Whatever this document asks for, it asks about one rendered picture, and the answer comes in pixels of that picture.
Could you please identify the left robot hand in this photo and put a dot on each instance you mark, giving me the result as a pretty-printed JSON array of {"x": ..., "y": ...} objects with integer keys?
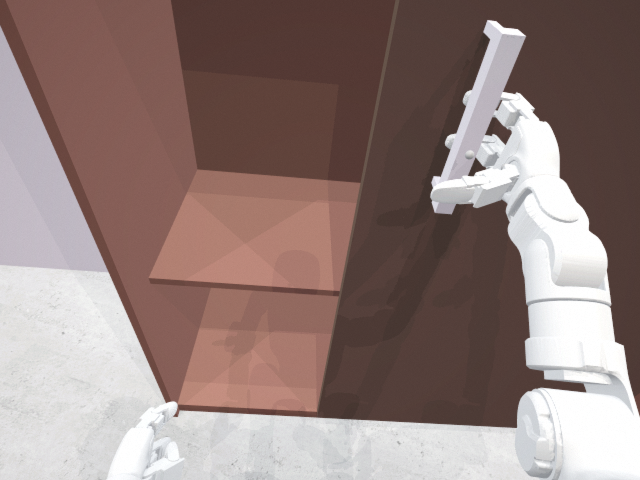
[{"x": 140, "y": 456}]

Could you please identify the right robot hand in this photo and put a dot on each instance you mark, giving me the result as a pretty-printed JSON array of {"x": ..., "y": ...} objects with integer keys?
[{"x": 531, "y": 151}]

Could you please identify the handle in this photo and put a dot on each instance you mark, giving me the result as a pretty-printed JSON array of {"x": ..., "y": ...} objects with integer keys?
[{"x": 500, "y": 57}]

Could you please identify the robot right upper arm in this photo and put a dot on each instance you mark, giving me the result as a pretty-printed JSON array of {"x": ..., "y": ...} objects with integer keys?
[{"x": 569, "y": 435}]

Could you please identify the right robot forearm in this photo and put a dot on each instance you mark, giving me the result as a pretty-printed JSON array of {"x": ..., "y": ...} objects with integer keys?
[{"x": 567, "y": 291}]

